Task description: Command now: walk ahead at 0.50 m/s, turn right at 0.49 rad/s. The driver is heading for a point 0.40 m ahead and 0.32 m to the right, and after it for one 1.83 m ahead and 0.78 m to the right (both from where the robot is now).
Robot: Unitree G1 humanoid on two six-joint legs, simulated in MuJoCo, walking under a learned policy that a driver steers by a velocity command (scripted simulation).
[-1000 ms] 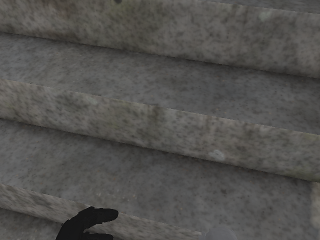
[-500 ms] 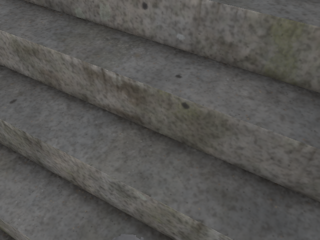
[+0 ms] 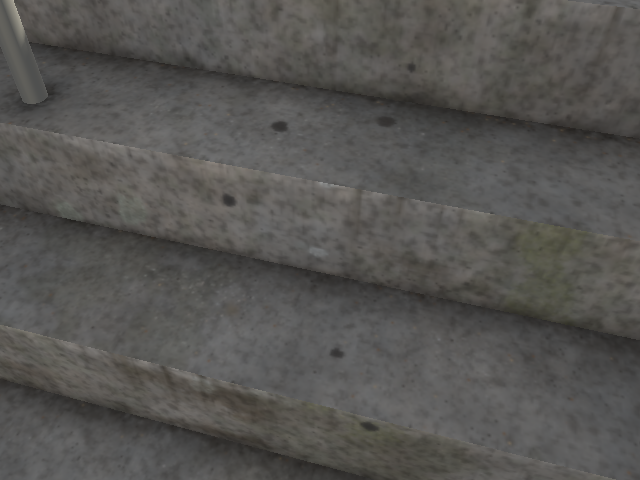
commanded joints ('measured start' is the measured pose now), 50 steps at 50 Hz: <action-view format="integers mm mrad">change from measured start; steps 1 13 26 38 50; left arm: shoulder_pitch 13 -499 107 182 24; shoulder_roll -94 -44 -1 64 -98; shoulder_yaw -37 -78 -16 -23 -15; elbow -34 -282 -51 16 -21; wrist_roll -5 10 66 50 13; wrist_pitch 20 120 55 20 23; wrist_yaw -17 64 105 5 35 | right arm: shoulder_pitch -211 67 -183 -822 -245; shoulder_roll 114 35 97 71 247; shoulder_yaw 37 54 11 76 54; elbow -66 1 -257 -597 -113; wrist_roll -33 -95 45 25 46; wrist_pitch -55 -67 -73 47 -44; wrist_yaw -2 71 17 -12 -40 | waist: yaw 121 22 122 18 67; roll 76 102 -60 7 57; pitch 46 98 -7 -36 0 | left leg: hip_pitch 33 494 -643 -219 30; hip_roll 244 326 -181 -50 165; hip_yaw -258 -35 -642 -165 -570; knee -538 -790 1200 773 -342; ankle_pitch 161 430 426 -110 -162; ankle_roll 157 186 144 54 149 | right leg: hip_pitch -127 -391 763 164 -86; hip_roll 6 -159 -65 -108 -3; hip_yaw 59 -180 413 272 134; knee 328 -428 -1568 -2149 -221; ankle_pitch -130 -337 -247 -77 -64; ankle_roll -74 -46 -40 -109 -12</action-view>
